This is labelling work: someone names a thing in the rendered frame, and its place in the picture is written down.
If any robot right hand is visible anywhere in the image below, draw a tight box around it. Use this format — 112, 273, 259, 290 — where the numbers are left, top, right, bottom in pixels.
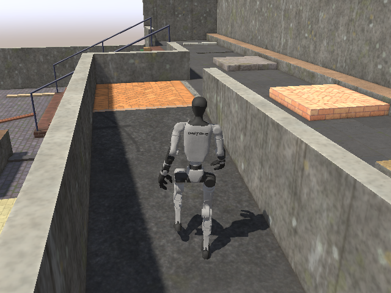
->
210, 160, 225, 170

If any robot right upper arm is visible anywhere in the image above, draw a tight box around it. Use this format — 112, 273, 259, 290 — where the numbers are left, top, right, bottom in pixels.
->
211, 123, 224, 156

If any robot right thigh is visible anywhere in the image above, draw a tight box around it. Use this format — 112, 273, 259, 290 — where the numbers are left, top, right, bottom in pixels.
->
202, 172, 216, 220

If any robot left hand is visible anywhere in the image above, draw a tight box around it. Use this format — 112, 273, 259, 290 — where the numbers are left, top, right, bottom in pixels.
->
158, 173, 172, 190

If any robot left upper arm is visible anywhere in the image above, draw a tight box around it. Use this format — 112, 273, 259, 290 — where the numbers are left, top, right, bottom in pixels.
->
169, 122, 186, 157

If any humanoid robot head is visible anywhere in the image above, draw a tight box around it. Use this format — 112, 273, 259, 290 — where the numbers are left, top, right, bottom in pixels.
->
188, 96, 209, 126

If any left robot forearm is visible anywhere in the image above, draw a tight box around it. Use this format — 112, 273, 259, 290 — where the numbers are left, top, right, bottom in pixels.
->
160, 147, 175, 176

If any right robot forearm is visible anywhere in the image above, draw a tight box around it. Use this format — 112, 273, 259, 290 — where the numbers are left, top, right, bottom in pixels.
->
217, 149, 225, 164

